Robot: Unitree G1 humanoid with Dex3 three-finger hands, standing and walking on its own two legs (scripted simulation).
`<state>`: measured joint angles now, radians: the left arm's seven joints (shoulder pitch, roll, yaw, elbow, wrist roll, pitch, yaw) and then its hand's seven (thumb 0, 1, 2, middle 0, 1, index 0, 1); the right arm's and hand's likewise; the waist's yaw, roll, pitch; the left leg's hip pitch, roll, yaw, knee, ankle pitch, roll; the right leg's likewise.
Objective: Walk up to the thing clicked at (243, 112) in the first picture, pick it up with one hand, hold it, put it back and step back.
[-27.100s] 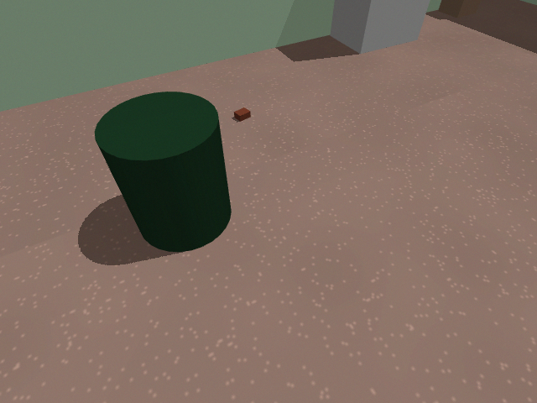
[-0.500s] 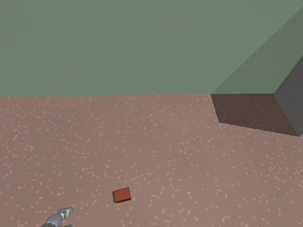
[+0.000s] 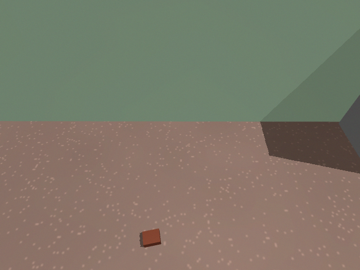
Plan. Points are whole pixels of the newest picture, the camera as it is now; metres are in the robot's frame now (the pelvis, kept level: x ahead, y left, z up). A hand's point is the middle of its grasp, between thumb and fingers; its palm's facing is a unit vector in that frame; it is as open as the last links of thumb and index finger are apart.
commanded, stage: walk up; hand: left
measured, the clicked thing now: (151, 237) +0.42 +0.19 -0.76
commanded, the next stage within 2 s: stand in 0.24 s
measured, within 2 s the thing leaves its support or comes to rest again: neither
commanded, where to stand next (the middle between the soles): +0.01 +0.01 m, yaw -1 degrees
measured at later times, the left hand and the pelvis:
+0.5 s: hand out of the picture +0.11 +0.26 -0.15, palm faces +0.01 -0.95 -0.32, open 7.4 cm; pelvis +0.02 +0.01 +0.00, yaw +1 degrees
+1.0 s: hand out of the picture +0.09 +0.27 -0.15, palm faces +0.03 -0.94 -0.34, open 7.4 cm; pelvis +0.02 +0.01 +0.00, yaw +2 degrees
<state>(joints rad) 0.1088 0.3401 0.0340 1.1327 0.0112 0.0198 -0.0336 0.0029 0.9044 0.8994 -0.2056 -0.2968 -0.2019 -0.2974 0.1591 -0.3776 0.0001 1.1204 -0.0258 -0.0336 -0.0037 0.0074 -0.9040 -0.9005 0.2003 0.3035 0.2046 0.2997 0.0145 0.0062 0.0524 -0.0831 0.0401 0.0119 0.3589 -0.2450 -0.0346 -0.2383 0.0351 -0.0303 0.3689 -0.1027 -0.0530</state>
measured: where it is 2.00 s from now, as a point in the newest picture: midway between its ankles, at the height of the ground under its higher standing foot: outside the picture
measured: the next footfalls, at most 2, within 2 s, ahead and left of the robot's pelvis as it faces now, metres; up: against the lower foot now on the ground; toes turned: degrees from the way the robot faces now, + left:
none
